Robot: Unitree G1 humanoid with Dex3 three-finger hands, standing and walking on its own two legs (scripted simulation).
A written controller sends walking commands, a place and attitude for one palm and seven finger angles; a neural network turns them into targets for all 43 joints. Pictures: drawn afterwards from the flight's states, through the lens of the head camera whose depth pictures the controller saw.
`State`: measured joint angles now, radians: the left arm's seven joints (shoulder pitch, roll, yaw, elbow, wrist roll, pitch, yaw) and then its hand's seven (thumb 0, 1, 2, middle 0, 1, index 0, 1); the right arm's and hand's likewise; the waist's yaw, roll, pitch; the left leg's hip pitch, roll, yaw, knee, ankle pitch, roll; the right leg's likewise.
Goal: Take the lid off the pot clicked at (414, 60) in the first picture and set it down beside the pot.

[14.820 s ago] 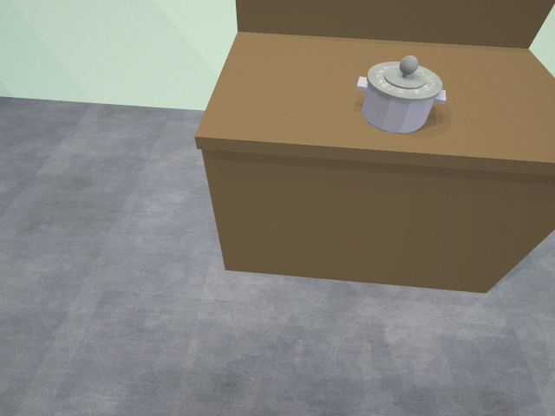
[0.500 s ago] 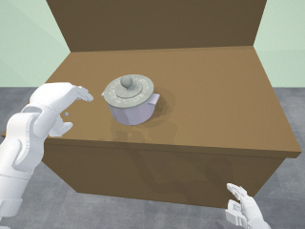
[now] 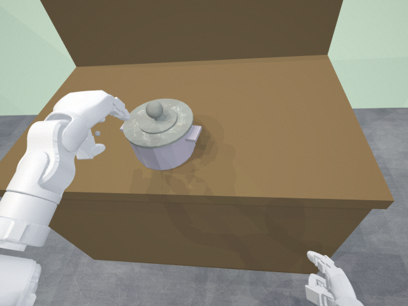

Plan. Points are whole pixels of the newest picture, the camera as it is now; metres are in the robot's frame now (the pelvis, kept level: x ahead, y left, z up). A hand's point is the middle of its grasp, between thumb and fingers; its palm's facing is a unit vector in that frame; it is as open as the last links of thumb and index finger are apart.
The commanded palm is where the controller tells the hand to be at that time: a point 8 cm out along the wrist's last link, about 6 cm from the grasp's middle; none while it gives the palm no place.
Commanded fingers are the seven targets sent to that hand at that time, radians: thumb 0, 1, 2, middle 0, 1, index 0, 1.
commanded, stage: move the open hand above the knob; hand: left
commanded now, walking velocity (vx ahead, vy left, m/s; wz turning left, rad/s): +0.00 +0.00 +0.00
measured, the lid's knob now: (154, 109) +0.55 +0.16 +0.09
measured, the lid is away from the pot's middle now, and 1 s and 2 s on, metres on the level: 0.00 0.00 0.00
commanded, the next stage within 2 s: lower the open fingers around the knob in 1.64 s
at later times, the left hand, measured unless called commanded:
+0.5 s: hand (126, 106) +0.46 +0.18 +0.17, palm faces -0.22 +0.00 -0.97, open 10.0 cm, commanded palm +0.44 +0.18 +0.23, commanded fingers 0.00 -0.32 1.50 -0.85 -0.08 -0.85 -0.08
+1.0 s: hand (141, 88) +0.51 +0.16 +0.17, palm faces -0.28 -0.02 -0.96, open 10.0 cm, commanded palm +0.51 +0.16 +0.23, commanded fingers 0.00 -0.32 1.50 -0.85 -0.08 -0.85 -0.08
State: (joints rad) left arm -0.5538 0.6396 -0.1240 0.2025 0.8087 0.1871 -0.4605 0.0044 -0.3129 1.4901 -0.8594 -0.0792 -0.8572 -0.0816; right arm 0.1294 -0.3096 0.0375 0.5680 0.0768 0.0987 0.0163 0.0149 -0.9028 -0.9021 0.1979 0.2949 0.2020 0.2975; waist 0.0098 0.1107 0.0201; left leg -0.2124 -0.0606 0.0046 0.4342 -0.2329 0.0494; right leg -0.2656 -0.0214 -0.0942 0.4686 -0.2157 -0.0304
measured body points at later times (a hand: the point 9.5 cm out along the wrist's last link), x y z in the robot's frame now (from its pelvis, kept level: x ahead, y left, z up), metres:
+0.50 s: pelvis +0.02 +0.01 +0.00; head +0.05 -0.03 +0.45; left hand +0.46 +0.18 +0.22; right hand +0.15 -0.23 -0.13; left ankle +0.00 +0.09 -0.74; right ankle +0.02 -0.10 -0.74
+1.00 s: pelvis +0.03 +0.02 +0.00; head +0.07 -0.01 +0.45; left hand +0.52 +0.16 +0.23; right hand +0.11 -0.24 -0.13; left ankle +0.00 +0.09 -0.74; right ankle +0.02 -0.10 -0.74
